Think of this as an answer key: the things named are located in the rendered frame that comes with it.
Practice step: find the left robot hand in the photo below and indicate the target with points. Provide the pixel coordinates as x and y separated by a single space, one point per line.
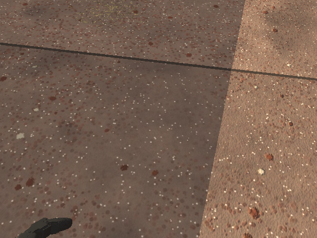
46 227

